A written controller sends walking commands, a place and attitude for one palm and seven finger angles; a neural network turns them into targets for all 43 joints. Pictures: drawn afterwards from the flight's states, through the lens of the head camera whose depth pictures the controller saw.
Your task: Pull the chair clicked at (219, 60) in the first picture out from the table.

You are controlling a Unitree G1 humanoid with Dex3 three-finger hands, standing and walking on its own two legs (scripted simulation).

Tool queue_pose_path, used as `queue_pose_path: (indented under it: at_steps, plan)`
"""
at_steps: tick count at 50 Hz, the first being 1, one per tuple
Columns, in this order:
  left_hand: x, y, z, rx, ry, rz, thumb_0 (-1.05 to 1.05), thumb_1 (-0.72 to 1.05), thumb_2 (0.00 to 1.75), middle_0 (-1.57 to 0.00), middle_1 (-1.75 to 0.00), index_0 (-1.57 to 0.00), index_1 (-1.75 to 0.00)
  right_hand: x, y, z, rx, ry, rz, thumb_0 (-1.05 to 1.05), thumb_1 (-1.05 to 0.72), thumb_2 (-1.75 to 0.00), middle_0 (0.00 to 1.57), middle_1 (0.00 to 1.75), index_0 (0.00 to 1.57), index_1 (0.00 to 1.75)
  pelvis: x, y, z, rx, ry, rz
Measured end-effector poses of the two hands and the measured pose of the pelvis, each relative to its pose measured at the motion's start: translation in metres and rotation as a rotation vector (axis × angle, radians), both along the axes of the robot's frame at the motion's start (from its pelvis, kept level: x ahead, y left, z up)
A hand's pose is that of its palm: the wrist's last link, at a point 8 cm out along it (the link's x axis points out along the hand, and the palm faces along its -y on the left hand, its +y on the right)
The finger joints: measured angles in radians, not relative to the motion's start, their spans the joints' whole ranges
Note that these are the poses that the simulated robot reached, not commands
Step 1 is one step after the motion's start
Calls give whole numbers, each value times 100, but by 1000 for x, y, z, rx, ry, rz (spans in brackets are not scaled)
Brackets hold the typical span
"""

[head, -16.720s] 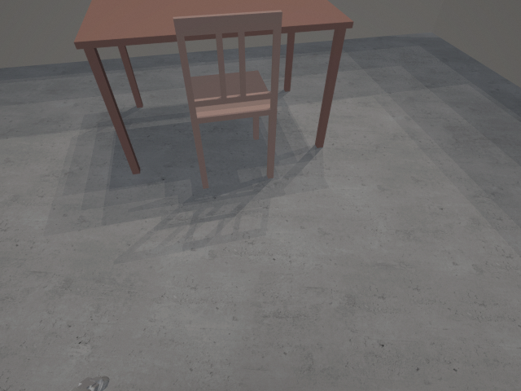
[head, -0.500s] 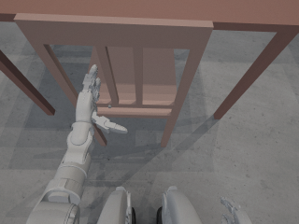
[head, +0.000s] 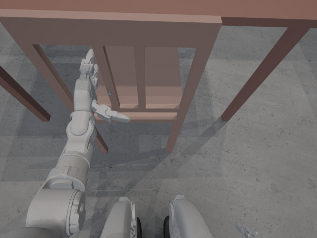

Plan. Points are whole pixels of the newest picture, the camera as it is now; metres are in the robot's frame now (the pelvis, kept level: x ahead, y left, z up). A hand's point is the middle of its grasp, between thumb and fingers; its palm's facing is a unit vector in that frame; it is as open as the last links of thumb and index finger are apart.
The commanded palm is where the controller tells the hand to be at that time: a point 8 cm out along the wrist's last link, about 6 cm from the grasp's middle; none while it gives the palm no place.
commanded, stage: push the fingers through the gap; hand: left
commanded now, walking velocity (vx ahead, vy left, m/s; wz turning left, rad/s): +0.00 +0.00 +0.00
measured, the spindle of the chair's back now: (109, 81) +0.52 +0.11 +0.01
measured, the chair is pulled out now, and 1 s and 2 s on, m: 0.00 0.00 0.00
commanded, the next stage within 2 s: hook a spindle and tug to test in 0.64 s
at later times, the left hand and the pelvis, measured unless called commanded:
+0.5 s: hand (113, 85) +0.50 +0.09 +0.02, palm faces -0.03 -1.00 -0.04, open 16.9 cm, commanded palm +0.47 +0.14 +0.03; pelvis +0.00 +0.00 +0.00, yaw -1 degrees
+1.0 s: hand (114, 85) +0.49 +0.09 +0.03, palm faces -0.03 -1.00 -0.04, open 16.2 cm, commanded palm +0.47 +0.14 +0.03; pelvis +0.00 +0.00 +0.00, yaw -1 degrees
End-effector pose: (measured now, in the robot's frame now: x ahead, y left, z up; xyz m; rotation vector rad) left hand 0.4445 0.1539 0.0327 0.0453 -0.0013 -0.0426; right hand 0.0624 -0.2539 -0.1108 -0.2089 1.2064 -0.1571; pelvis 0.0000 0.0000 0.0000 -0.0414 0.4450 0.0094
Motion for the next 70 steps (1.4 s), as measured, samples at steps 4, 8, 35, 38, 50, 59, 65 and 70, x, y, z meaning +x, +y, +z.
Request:
queue_pose_path:
  at_steps: [4,8,35,38,50,59,65,70]
  plan:
    - [10,-2,-3,2,22,-2,-1,-50,30,-6,-8,-6,-8,-5,1,-2,-1,15,-5,0,-90,-90,20,30,20,30,-1,1,-2,-2,9,0]
    - [19,-6,-5,-4,24,0,-1,-50,30,-6,-8,-6,-8,-12,2,-4,-2,34,-13,0,-90,-90,20,30,20,30,-1,2,-4,-4,19,-2]
    - [30,-4,-2,-1,9,10,-1,-50,30,-6,-8,-6,-8,-29,6,2,11,108,-42,0,-90,-90,20,30,20,30,5,3,0,-9,28,-9]
    - [30,-5,-3,1,18,2,-1,-50,30,-6,-8,-6,-8,-24,4,2,7,98,-37,0,-90,-90,20,30,20,30,4,4,0,-9,28,-8]
    - [28,-8,-4,-7,3,16,-1,-50,30,-15,-37,-15,-37,-17,5,-1,9,85,-31,0,-90,-90,20,30,20,30,3,4,-2,-7,30,-10]
    - [31,-6,-7,3,31,11,-1,-43,33,-30,-82,-30,-82,-25,7,-3,18,108,-38,0,-90,-90,20,30,20,30,3,3,-3,-9,29,-7]
    - [28,-11,-2,-5,5,0,-1,-20,43,-40,-114,-40,-114,-29,7,-1,19,113,-45,0,-90,-90,20,30,20,30,3,3,-1,-8,29,-9]
    - [28,-15,-1,-6,13,7,-1,4,54,-46,-132,-45,-132,-29,6,0,21,112,-45,0,-90,-90,20,30,20,30,4,3,0,-7,24,-9]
